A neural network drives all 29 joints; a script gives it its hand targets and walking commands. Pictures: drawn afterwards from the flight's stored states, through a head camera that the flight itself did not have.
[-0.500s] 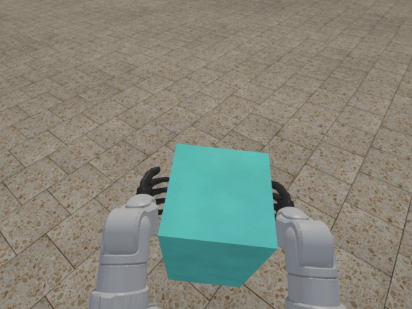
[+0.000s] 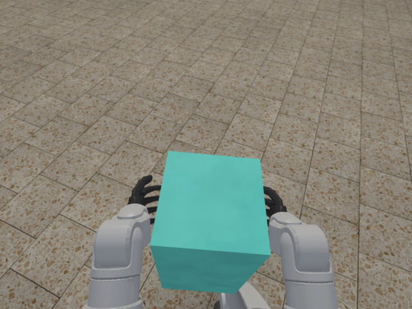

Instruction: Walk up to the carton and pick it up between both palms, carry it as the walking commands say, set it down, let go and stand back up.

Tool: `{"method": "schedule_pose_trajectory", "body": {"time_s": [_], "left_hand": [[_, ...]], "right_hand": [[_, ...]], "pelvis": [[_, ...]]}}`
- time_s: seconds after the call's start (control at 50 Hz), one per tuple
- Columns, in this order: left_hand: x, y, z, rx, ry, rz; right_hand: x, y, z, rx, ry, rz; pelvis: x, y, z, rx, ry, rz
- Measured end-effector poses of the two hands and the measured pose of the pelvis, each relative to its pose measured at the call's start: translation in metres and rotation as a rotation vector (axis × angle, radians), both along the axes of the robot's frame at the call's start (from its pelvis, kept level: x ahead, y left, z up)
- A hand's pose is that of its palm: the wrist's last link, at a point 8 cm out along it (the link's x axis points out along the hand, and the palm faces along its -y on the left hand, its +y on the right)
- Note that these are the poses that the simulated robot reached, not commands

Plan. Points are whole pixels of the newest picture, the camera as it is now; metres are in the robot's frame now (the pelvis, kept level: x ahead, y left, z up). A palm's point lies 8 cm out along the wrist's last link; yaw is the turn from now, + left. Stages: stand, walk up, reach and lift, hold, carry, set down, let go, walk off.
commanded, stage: carry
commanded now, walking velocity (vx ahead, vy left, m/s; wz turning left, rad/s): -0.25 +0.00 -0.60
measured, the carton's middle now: (205, 231) +0.28 +0.01 -0.01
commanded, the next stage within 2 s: none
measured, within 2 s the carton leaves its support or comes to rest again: neither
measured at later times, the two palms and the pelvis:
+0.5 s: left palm out of the picture +0.11 -0.05 +0.06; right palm out of the picture -0.01 -0.27 +0.04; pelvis -0.22 -0.03 -0.01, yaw -18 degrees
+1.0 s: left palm out of the picture -0.12 -0.04 +0.07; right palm out of the picture -0.27 -0.25 +0.06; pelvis -0.43 +0.02 -0.02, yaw -36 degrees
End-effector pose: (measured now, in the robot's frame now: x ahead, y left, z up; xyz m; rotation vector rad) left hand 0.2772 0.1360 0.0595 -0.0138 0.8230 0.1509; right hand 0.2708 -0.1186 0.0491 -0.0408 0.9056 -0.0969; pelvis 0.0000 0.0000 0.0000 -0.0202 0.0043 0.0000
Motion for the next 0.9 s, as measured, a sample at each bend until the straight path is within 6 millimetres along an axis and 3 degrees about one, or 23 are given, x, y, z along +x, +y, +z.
{"method": "schedule_pose_trajectory", "body": {"time_s": [0.04,0.12,0.18,0.22,0.28,0.36,0.42,0.48,0.58,0.68,0.76,0.82,0.9], "left_hand": [[-0.016,-0.001,0.012,0.002,-0.013,0.012],[-0.029,-0.010,0.038,-0.046,-0.151,0.035],[-0.037,-0.033,0.043,-0.088,-0.222,0.013],[-0.046,-0.057,0.039,-0.089,-0.226,-0.028],[-0.066,-0.102,0.024,-0.045,-0.160,-0.132],[-0.106,-0.150,0.004,0.017,-0.048,-0.298],[-0.135,-0.174,-0.001,0.025,-0.031,-0.397],[-0.158,-0.188,0.003,-0.019,-0.076,-0.445],[-0.202,-0.178,0.001,-0.069,-0.125,-0.472],[-0.256,-0.137,0.002,-0.027,-0.094,-0.453],[-0.289,-0.114,0.023,0.011,-0.073,-0.417],[-0.305,-0.113,0.038,-0.044,-0.138,-0.391],[-0.334,-0.135,0.041,-0.110,-0.206,-0.419]], "right_hand": [[-0.016,0.000,0.007,0.011,-0.011,0.009],[-0.029,-0.010,0.035,0.005,-0.145,-0.002],[-0.043,-0.033,0.051,-0.023,-0.219,-0.045],[-0.060,-0.057,0.049,-0.027,-0.225,-0.089],[-0.104,-0.098,0.024,0.004,-0.168,-0.193],[-0.185,-0.135,-0.009,0.040,-0.056,-0.326],[-0.237,-0.148,-0.016,0.056,-0.039,-0.428],[-0.275,-0.155,-0.008,0.033,-0.085,-0.498],[-0.320,-0.146,0.008,-0.009,-0.137,-0.542],[-0.361,-0.112,0.011,-0.004,-0.096,-0.484],[-0.390,-0.090,0.016,0.019,-0.065,-0.422],[-0.407,-0.088,0.032,-0.009,-0.135,-0.419],[-0.445,-0.106,0.043,-0.043,-0.213,-0.486]], "pelvis": [[-0.014,-0.003,0.005,-0.022,0.002,-0.015],[-0.044,-0.014,0.002,-0.030,0.015,-0.079],[-0.065,-0.028,-0.006,-0.021,0.036,-0.138],[-0.080,-0.039,-0.013,-0.007,0.046,-0.171],[-0.109,-0.048,-0.017,-0.009,0.039,-0.196],[-0.149,-0.049,-0.011,0.040,0.002,-0.217],[-0.180,-0.043,-0.008,0.063,0.008,-0.274],[-0.213,-0.035,-0.010,0.069,0.018,-0.307],[-0.259,-0.017,-0.017,0.070,0.037,-0.366],[-0.297,0.003,-0.011,0.039,0.012,-0.428],[-0.322,0.011,0.002,-0.009,0.020,-0.468],[-0.347,0.015,-0.001,-0.008,0.020,-0.508],[-0.386,0.014,-0.014,0.014,0.028,-0.579]]}}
